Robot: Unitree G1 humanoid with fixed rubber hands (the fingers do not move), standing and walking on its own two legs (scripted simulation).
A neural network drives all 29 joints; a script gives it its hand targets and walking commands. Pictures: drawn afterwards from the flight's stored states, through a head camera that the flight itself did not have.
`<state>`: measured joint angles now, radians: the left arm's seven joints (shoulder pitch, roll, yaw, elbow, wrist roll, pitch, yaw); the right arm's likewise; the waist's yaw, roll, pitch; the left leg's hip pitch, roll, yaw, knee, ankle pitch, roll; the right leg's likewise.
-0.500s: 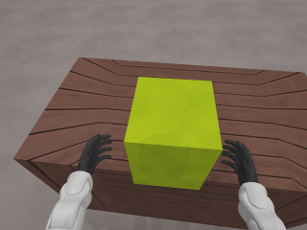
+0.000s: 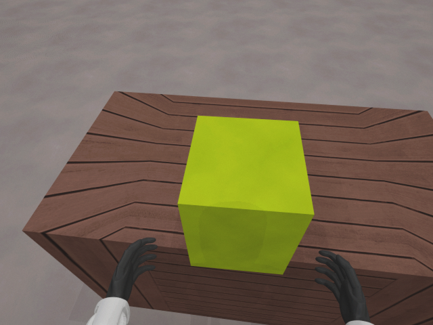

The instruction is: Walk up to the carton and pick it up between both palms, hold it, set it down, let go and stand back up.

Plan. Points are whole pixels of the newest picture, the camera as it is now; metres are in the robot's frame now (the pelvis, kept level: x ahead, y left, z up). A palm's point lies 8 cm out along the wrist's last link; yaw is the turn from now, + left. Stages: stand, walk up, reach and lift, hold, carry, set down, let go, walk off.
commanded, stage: set down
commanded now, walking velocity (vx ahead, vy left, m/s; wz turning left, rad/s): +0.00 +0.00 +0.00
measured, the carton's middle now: (241, 197) +0.38 +0.00 +0.01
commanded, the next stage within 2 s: let go in 0.28 s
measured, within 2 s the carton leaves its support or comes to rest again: neither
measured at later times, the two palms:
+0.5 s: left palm out of the picture +0.15 +0.22 -0.10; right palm out of the picture +0.15 -0.24 -0.11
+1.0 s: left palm (116, 324) +0.16 +0.23 -0.09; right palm out of the picture +0.17 -0.23 -0.10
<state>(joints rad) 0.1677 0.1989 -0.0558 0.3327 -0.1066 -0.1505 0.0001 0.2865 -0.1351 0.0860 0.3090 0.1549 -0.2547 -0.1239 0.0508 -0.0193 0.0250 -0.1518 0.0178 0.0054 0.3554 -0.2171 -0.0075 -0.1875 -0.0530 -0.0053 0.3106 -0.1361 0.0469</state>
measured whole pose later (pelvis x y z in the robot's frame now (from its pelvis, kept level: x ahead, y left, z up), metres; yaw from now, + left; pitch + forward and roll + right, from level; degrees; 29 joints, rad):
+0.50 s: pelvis +0.01 -0.01 -0.01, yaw +1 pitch +4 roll +1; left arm 0.25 0.21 0.00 0.47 -0.02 0.06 0.05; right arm 0.19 -0.20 0.00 0.79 0.00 -0.33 0.00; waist 0.01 -0.02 0.06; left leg -0.27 0.02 -0.01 0.51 -0.31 -0.03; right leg -0.34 -0.06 -0.01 0.55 -0.27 0.03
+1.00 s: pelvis +0.02 -0.01 -0.01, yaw +2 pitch +2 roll +0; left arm 0.27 0.23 0.01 0.42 0.00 0.16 0.03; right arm 0.11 -0.19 0.01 0.95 0.01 -0.33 -0.01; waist -0.01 -0.05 0.00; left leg -0.21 0.02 -0.03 0.46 -0.30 -0.03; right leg -0.25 -0.05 -0.03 0.46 -0.25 0.04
